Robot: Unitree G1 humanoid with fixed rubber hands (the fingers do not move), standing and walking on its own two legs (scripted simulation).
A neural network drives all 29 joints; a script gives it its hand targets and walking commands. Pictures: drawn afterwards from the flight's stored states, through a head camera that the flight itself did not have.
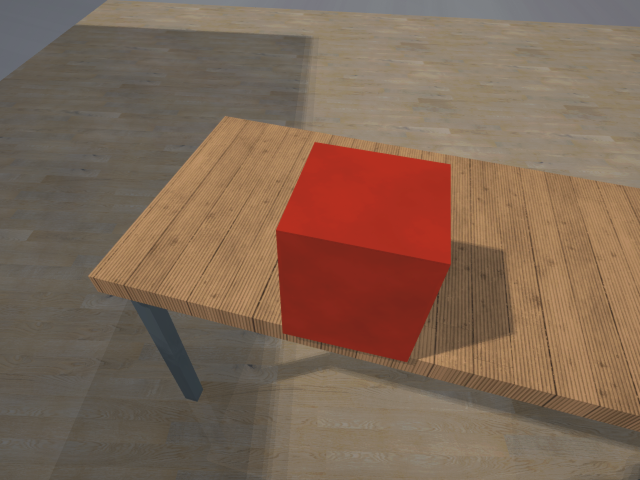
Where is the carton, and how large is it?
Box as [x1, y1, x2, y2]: [276, 142, 450, 361]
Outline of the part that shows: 315,142 276,229 283,333 407,361 450,264 450,164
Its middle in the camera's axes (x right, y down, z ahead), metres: +0.07 +0.03 +0.62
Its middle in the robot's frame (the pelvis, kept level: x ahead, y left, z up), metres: +0.46 -0.06 +0.01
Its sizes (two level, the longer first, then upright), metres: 0.210 0.200 0.250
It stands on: a table, 0.65 m high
